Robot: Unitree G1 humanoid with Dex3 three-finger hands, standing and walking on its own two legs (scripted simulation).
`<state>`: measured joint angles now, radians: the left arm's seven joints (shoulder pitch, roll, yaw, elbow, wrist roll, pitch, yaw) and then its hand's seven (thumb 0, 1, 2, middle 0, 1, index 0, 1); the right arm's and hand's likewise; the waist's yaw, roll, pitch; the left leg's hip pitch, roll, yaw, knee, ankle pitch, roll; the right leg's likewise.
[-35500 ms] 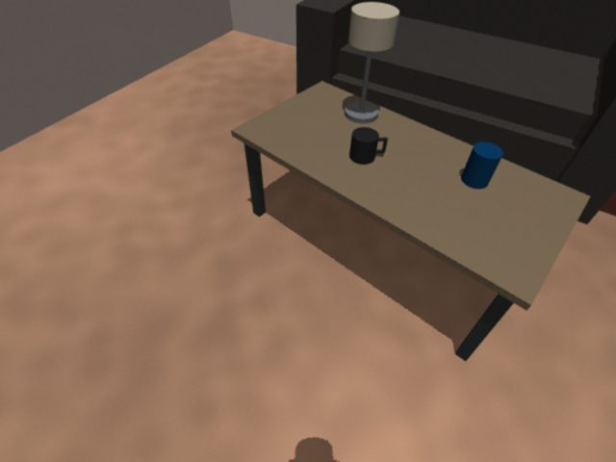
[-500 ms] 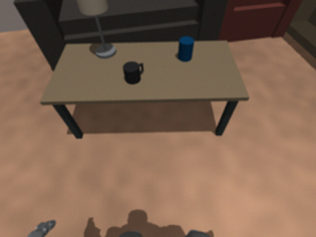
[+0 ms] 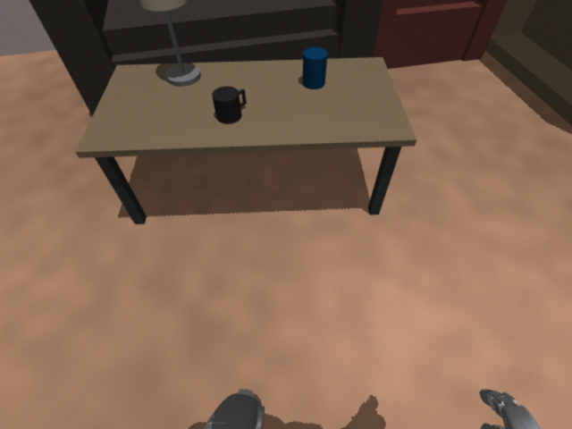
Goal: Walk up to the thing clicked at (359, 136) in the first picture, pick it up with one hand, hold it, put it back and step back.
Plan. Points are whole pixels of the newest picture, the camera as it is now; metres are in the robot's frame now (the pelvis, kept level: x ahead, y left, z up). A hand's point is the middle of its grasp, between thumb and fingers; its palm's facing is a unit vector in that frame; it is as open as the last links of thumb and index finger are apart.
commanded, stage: step back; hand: left
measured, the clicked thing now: (231, 103) +1.13 +0.24 -0.26
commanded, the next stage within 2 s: stand in 1.08 s
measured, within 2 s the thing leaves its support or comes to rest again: neither
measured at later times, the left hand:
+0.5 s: hand out of the picture -0.03 +0.26 -0.14, palm faces +0.09 -0.92 -0.38, open 7.4 cm
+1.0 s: hand out of the picture +0.05 +0.29 -0.14, palm faces +0.08 -0.93 -0.36, open 7.4 cm
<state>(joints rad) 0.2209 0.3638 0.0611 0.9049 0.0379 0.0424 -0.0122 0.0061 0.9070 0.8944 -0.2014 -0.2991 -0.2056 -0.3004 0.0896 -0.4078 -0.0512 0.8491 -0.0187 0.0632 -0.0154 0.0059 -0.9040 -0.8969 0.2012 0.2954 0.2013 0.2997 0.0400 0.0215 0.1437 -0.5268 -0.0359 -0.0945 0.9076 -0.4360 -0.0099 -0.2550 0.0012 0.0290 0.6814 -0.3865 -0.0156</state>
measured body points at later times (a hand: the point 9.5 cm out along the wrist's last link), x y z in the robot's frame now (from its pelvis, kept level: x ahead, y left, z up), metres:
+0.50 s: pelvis -0.06 -0.01 +0.01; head -0.06 -0.02 +0.46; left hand -0.03 +0.31 -0.11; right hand +0.04 -0.31 -0.12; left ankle -0.05 +0.12 -0.71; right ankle -0.03 -0.12 -0.72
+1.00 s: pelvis -0.01 +0.02 +0.01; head +0.01 +0.02 +0.46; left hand +0.05 +0.34 -0.11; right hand +0.12 -0.26 -0.12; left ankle -0.01 +0.14 -0.72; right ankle -0.02 -0.12 -0.72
